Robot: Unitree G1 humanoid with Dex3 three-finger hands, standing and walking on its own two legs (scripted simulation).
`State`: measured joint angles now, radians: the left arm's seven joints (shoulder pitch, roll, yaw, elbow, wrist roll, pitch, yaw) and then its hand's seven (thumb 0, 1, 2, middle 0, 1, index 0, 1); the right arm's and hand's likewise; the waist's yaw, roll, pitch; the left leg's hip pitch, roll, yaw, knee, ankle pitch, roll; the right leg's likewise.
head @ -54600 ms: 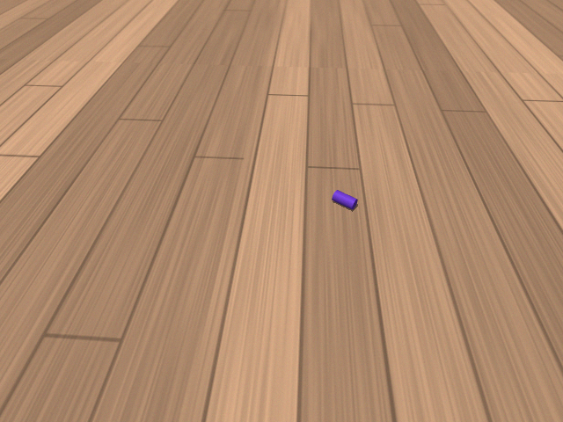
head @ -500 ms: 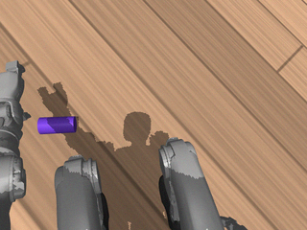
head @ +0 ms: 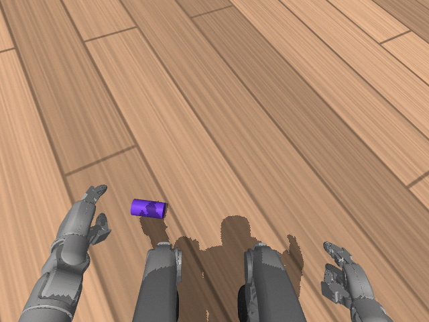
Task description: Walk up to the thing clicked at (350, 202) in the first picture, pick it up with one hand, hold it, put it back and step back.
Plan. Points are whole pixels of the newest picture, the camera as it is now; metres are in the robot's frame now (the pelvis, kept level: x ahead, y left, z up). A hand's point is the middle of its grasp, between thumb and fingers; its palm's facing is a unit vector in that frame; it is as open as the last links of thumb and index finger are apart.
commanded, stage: home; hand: left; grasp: from above
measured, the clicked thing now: (148, 208) +0.48 +0.22 -0.50
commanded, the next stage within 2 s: none
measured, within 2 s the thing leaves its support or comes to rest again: neither
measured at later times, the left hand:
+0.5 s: hand (74, 242) +0.25 +0.19 +0.11, palm faces +0.12 -0.97 -0.21, open 7.4 cm
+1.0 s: hand (63, 259) +0.22 +0.19 +0.14, palm faces +0.12 -0.97 -0.20, open 7.4 cm
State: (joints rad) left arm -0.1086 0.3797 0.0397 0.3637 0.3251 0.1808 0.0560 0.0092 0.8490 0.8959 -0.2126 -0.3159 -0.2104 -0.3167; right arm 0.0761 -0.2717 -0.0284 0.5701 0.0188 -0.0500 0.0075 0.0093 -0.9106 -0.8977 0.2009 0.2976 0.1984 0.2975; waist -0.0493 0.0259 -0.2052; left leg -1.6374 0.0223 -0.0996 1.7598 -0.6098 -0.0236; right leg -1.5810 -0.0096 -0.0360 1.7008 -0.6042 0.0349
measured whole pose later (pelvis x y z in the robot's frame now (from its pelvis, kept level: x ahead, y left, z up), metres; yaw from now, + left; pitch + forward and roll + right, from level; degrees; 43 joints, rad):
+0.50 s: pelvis +0.07 +0.00 +0.16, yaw +3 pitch +14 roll -3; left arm 0.43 0.22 0.05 -0.09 -0.08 0.46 0.07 0.01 0.90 0.90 -0.20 -0.30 -0.20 -0.30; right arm 0.32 -0.20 0.04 0.52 0.03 -0.16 -0.17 0.01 -0.91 -0.90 0.21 0.30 0.20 0.30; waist -0.07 0.06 -0.19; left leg -0.84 0.04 -0.07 1.11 -0.50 -0.02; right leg -0.78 -0.01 -0.05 1.03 -0.49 0.03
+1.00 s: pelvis +0.07 +0.00 +0.18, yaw +4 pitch +9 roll -3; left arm 0.50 0.22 0.04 -0.13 -0.05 0.46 0.01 0.01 0.90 0.90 -0.20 -0.30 -0.20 -0.30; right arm 0.28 -0.21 0.03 0.52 0.00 -0.25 -0.18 0.01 -0.90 -0.90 0.21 0.30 0.20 0.30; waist -0.03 0.05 -0.16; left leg -0.70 0.03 -0.08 1.01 -0.47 -0.03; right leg -0.64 -0.01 -0.05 0.94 -0.46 0.02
